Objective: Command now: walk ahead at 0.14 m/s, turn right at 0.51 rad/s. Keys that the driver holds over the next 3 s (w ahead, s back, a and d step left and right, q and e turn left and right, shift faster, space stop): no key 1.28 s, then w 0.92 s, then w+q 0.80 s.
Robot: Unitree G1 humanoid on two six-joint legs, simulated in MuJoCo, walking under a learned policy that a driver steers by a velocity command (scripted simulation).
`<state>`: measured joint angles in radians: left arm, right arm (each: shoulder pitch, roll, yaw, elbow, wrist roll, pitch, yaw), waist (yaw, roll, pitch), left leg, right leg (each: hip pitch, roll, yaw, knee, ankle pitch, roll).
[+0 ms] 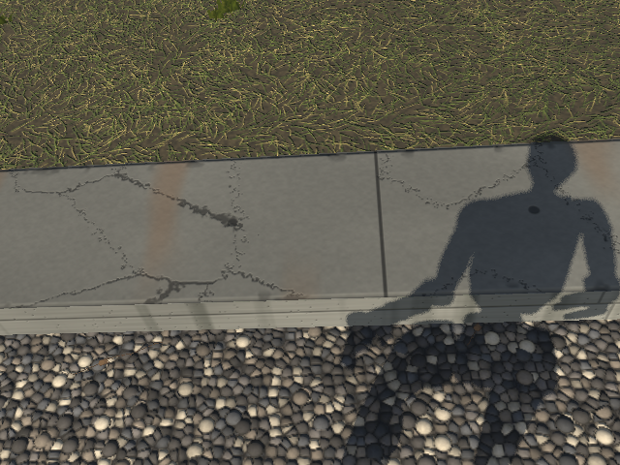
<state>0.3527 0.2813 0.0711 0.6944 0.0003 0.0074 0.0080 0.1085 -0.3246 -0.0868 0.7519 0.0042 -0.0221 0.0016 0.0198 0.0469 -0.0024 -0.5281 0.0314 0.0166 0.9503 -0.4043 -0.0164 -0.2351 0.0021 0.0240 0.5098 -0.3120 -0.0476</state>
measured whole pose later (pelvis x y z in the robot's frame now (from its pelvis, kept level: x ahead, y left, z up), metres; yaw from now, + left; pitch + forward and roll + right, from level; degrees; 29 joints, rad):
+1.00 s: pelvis +0.12 -0.04 -0.01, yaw -5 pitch -2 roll +0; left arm 0.22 0.22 0.03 0.91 0.01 -0.01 0.03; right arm 0.11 -0.26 -0.03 0.98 0.00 0.02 -0.02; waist -0.01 0.00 0.04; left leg -0.23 0.03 0.01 0.52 -0.26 -0.03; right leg -0.15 0.00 0.04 0.52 -0.35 0.01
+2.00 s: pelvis +0.38 -0.07 -0.02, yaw -4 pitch +0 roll +0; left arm 0.07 0.22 0.04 0.94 0.02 -0.07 -0.01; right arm 0.40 -0.19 -0.01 1.10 -0.01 -0.07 0.00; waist -0.04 0.02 0.07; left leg -0.17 0.01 0.00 1.06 -0.41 0.07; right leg -0.40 0.04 -0.12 0.58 -0.18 -0.11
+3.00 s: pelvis +1.01 +0.02 +0.12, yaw +20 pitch +5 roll -2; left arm -0.08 0.20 -0.03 0.58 0.01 -0.11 0.00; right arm 0.36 -0.19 -0.02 0.84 0.03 -0.07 -0.01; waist -0.07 -0.04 -0.03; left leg -0.16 -0.18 -0.16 0.37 -0.26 0.15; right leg -0.82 -0.04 0.05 0.78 0.04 -0.02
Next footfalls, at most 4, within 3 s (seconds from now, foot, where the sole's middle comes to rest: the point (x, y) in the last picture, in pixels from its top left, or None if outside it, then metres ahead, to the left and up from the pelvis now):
0.30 left None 0.18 0.10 -0.78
0.58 right None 0.11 -0.16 -0.78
1.92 right None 0.49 -0.14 -0.78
2.60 left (339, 251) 0.97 0.04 -0.66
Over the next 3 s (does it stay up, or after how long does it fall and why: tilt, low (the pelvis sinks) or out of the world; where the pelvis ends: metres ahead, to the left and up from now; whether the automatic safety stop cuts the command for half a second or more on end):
stays up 1.01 0.02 0.12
